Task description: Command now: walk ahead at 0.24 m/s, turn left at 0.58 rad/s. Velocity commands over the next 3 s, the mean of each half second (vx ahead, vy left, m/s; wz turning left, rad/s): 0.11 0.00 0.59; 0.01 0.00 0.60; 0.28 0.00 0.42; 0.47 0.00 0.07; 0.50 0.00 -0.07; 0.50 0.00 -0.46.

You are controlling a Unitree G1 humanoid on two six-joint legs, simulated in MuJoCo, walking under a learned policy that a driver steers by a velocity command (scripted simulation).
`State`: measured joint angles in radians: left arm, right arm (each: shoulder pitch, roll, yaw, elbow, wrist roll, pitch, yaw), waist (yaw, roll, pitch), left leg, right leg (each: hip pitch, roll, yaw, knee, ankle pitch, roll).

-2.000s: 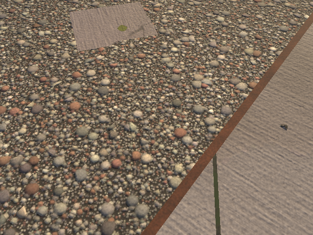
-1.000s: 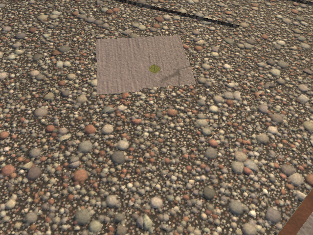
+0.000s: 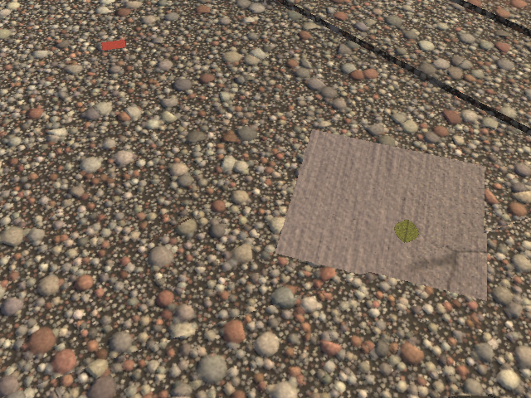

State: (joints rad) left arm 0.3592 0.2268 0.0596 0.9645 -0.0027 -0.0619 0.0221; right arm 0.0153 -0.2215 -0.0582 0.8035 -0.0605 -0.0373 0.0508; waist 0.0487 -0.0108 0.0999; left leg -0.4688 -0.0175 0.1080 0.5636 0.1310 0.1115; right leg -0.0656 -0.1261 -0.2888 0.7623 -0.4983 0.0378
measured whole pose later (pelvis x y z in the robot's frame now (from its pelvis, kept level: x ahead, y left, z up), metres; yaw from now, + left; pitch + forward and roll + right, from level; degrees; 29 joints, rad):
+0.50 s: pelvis +0.11 -0.01 +0.02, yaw +16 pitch +1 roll +0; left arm 0.11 0.27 0.05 0.78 0.01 0.01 0.04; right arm 0.30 -0.27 -0.08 0.85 -0.02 -0.01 0.00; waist -0.05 -0.02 0.03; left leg -0.27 -0.16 -0.14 0.43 0.03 0.11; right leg -0.44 -0.01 0.08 0.83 -0.31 0.02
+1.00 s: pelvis +0.11 -0.03 +0.03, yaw +34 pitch -1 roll +0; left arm 0.22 0.27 0.05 0.77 0.02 -0.04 0.00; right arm 0.17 -0.31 -0.07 0.77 -0.01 0.08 0.05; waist 0.03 0.01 0.07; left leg -0.30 -0.01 0.00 0.72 -0.35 -0.01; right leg -0.20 -0.08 -0.20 0.49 -0.03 -0.04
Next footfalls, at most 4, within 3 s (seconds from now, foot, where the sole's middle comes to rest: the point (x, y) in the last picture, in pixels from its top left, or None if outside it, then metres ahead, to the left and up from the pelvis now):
0.60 right None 0.19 -0.13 -0.76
1.04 left None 0.07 0.07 -0.75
1.60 right None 0.38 0.04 -0.78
2.08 left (121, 362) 0.49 0.39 -0.78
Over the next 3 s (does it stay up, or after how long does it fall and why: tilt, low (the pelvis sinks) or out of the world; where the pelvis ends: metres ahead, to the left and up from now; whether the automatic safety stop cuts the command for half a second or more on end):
stays up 0.84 0.57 -0.03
